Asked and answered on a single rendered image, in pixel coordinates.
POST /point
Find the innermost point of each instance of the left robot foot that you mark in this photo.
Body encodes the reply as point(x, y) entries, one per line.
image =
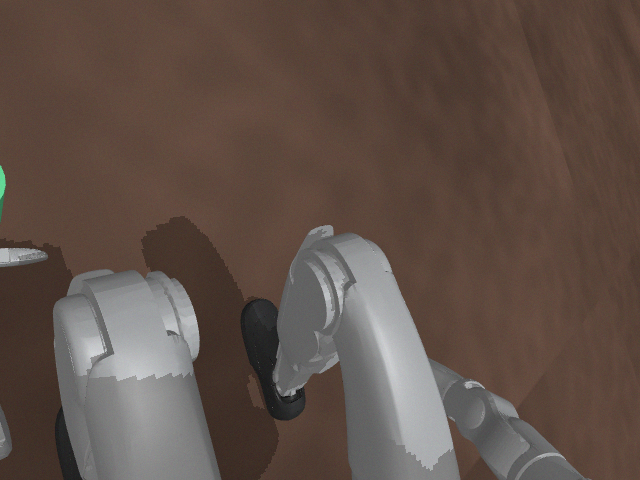
point(64, 449)

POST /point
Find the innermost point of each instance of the can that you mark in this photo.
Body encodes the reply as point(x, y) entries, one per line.
point(2, 189)

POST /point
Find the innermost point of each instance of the right robot arm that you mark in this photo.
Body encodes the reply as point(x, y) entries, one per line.
point(511, 447)

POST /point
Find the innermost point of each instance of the left robot hand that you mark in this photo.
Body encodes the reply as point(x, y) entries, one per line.
point(20, 256)

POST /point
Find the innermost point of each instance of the right robot hand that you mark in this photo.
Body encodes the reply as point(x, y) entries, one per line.
point(444, 377)

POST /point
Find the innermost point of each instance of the right robot foot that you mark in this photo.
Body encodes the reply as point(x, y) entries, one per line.
point(259, 331)

